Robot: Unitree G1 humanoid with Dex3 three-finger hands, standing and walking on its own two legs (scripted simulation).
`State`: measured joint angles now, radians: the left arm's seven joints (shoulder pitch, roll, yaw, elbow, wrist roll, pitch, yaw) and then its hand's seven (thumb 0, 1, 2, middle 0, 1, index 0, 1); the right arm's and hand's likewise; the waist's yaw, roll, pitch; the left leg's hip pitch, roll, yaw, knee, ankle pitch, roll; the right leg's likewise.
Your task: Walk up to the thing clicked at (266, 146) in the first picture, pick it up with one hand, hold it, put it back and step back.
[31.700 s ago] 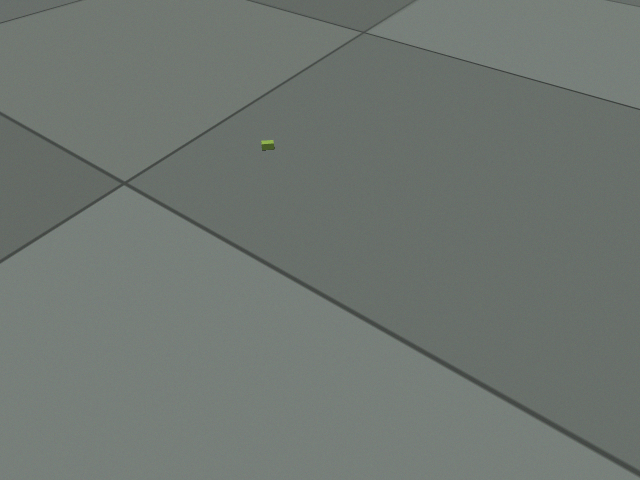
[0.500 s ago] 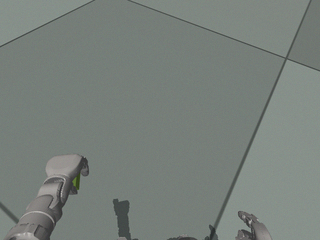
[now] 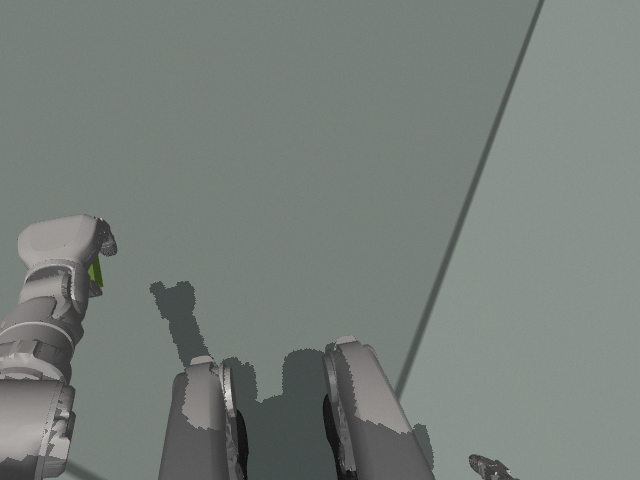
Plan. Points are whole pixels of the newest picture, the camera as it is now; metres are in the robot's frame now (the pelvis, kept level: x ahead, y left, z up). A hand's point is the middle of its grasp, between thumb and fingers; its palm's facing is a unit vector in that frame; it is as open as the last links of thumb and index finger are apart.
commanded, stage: crouch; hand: left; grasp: from above
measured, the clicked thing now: (82, 264) +0.44 +0.27 -0.16
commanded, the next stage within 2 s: lower in 1.24 s
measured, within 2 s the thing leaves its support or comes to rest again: neither
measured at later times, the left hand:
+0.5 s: hand (113, 280) +0.45 +0.27 -0.29, palm faces -0.44 -0.06 -0.90, open 6.9 cm
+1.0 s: hand (123, 282) +0.47 +0.28 -0.36, palm faces -0.45 -0.06 -0.89, open 7.1 cm
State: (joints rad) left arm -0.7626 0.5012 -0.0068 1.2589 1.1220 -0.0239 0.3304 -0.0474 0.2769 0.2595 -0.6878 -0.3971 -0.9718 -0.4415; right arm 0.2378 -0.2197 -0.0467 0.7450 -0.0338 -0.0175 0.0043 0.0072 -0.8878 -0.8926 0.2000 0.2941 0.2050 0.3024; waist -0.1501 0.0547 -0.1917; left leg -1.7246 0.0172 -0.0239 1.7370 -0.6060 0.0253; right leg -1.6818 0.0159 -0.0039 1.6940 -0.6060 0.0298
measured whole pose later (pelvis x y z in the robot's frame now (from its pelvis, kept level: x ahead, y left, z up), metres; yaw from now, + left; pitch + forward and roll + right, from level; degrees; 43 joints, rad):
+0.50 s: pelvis -0.01 -0.01 -0.13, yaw -3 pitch +38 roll -7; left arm -0.92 0.67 0.09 1.36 1.20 -0.13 0.36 -0.05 0.29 0.25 -0.67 -0.40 -1.03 -0.43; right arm 0.13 -0.26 -0.01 0.74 -0.10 -0.06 0.10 0.00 -0.90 -0.89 0.20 0.29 0.20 0.30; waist -0.19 0.00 -0.11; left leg -2.15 0.01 -0.09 2.17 -0.68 0.01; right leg -2.08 0.02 -0.06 2.10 -0.69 0.02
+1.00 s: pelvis -0.01 -0.01 -0.20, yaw -5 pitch +34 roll -8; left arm -1.02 0.81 0.12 1.52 1.26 -0.19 0.38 -0.07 0.29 0.26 -0.69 -0.38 -1.02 -0.39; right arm 0.15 -0.26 0.08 0.74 -0.13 -0.04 0.13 0.00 -0.89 -0.89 0.20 0.29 0.21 0.30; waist -0.25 -0.02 -0.04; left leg -2.31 0.01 -0.12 2.38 -0.68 0.01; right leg -2.23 0.04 -0.09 2.30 -0.68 0.03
